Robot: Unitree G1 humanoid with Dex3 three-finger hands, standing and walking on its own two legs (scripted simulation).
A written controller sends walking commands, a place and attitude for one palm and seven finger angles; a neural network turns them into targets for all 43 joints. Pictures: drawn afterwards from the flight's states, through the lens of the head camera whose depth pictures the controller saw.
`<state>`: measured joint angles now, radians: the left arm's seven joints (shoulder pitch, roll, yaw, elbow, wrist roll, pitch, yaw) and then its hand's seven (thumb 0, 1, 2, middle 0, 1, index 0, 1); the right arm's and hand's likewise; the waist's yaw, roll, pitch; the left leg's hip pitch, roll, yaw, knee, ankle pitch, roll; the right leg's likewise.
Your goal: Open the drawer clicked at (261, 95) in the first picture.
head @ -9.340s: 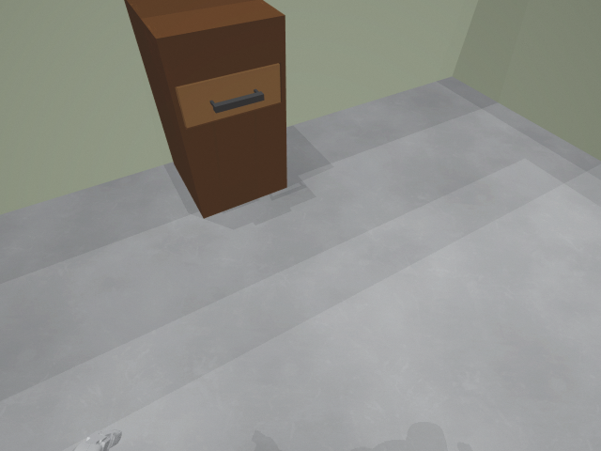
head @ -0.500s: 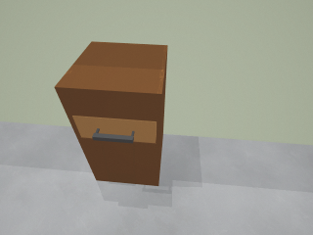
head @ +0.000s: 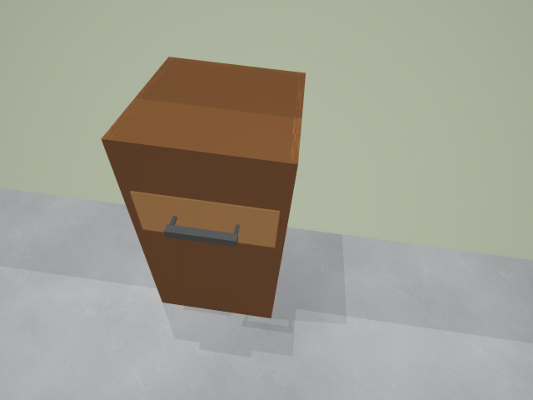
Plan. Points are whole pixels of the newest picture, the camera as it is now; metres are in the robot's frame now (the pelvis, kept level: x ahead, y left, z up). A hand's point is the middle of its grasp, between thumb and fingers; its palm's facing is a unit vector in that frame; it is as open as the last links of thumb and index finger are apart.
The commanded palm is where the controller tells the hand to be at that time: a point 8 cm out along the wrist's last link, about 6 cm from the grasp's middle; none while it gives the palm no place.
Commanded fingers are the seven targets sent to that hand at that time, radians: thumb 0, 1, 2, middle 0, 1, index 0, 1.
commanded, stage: come to a stop and stand still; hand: left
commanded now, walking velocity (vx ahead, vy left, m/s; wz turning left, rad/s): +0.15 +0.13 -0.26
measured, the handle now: (203, 229) +0.56 +0.20 -0.21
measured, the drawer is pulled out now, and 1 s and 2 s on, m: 0.00 0.00 0.00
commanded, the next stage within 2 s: look again from close up in 1.06 s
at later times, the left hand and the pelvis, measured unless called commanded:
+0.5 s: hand out of the picture +0.12 +0.17 -0.16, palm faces +0.05 -0.97 -0.23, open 7.2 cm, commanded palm none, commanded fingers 0.00 0.90 0.90 -0.20 -0.30 -0.20 -0.30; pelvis +0.05 +0.00 +0.00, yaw +1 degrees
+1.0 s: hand out of the picture +0.01 +0.24 -0.16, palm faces +0.03 -0.96 -0.28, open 7.4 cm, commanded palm none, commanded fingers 0.00 0.90 0.90 -0.20 -0.30 -0.20 -0.30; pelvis +0.02 +0.04 +0.00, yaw -1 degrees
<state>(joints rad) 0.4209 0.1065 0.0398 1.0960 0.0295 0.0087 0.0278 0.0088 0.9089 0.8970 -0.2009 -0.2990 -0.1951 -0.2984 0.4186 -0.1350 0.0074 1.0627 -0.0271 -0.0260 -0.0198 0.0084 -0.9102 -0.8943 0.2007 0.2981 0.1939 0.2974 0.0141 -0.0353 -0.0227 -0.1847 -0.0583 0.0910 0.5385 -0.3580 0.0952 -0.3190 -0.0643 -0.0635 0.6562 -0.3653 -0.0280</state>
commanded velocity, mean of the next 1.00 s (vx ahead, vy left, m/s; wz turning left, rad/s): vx -0.04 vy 0.00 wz -0.01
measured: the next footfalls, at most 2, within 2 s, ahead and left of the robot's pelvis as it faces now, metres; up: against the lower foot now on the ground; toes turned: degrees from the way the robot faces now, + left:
right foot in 0.36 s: +0.12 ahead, -0.05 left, +0.00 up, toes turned -2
left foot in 0.62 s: +0.09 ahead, +0.15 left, +0.00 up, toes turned -12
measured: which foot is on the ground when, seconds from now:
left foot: down 0.00-0.38, up 0.40-0.60, down 0.62-1.00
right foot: up 0.00-0.34, down 0.36-1.00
